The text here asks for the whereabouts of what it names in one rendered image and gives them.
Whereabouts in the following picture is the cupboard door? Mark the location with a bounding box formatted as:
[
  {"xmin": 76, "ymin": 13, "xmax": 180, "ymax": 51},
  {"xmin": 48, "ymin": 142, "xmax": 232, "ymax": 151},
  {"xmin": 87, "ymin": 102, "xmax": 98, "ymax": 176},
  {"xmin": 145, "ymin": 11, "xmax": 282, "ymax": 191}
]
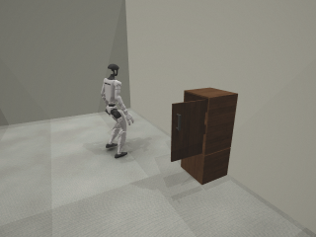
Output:
[{"xmin": 171, "ymin": 99, "xmax": 206, "ymax": 162}]

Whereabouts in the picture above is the handle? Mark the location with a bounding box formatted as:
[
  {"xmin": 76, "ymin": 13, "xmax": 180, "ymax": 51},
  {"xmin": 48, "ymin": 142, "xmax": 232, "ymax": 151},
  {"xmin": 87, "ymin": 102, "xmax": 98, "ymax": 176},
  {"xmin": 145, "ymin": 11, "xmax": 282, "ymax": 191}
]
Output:
[{"xmin": 176, "ymin": 114, "xmax": 182, "ymax": 131}]

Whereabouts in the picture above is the right robot hand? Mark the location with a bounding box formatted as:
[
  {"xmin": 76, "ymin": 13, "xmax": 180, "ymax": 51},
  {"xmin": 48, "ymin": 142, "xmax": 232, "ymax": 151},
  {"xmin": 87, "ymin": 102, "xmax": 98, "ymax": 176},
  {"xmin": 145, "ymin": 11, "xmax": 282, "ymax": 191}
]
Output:
[{"xmin": 125, "ymin": 114, "xmax": 134, "ymax": 125}]

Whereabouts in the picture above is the right robot shin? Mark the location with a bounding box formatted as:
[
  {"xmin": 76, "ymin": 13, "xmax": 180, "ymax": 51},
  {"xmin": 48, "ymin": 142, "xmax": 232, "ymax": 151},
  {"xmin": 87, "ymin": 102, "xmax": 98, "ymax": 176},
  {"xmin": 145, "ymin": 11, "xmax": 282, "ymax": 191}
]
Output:
[{"xmin": 118, "ymin": 131, "xmax": 127, "ymax": 155}]

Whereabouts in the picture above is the humanoid robot head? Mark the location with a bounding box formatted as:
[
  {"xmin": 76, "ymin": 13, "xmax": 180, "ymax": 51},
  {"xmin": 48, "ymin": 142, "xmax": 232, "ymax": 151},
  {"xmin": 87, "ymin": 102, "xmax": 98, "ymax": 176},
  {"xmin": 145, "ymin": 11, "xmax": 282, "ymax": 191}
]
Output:
[{"xmin": 107, "ymin": 63, "xmax": 119, "ymax": 80}]

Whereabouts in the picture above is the right robot upper arm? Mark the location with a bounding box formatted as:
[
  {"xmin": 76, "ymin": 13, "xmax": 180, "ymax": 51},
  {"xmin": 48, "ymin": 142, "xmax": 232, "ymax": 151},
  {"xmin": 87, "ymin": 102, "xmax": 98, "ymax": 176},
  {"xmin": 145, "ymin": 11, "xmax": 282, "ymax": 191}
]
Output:
[{"xmin": 114, "ymin": 80, "xmax": 121, "ymax": 101}]

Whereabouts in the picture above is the right robot forearm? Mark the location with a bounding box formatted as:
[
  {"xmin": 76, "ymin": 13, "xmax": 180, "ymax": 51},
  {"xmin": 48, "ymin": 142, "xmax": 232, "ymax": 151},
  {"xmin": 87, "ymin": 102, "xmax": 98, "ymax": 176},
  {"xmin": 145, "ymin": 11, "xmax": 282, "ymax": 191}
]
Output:
[{"xmin": 117, "ymin": 96, "xmax": 128, "ymax": 115}]

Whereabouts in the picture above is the left robot upper arm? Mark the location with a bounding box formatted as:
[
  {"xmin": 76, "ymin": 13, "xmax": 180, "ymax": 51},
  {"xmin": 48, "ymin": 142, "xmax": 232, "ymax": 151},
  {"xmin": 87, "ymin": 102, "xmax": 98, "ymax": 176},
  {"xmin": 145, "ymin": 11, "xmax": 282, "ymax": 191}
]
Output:
[{"xmin": 101, "ymin": 78, "xmax": 107, "ymax": 97}]

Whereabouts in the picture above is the left robot forearm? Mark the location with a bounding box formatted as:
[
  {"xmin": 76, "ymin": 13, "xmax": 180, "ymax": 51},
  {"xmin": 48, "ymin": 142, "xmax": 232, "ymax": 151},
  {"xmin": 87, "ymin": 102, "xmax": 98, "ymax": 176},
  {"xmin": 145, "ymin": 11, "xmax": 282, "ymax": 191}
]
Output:
[{"xmin": 101, "ymin": 95, "xmax": 109, "ymax": 106}]

